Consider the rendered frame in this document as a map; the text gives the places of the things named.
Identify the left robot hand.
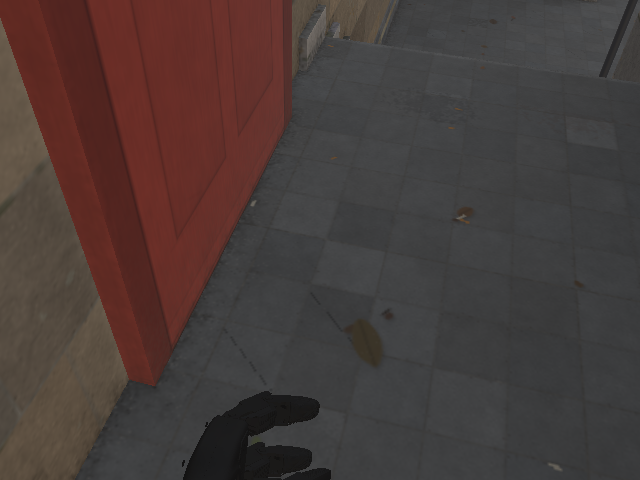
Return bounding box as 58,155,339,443
182,391,331,480

